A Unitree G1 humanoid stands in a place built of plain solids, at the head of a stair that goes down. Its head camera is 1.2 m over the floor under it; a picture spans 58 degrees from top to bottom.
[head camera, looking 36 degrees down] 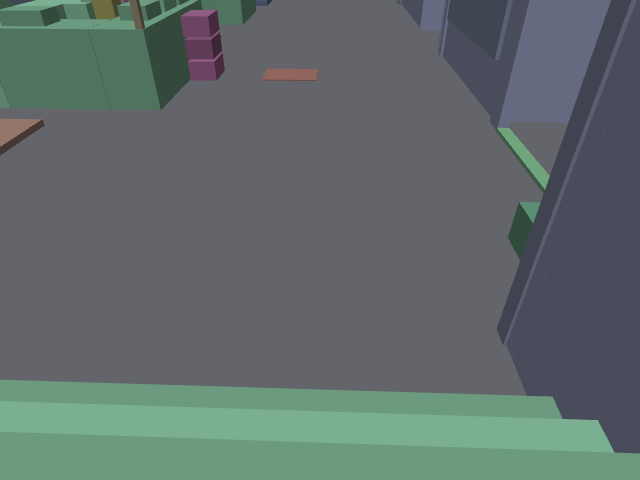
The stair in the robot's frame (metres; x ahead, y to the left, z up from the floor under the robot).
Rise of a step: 0.21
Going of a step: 0.23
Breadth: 3.26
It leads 2 degrees to the right of straight ahead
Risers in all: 3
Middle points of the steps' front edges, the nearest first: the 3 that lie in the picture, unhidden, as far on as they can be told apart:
0.69 0.65 0.00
0.92 0.64 -0.21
1.15 0.63 -0.42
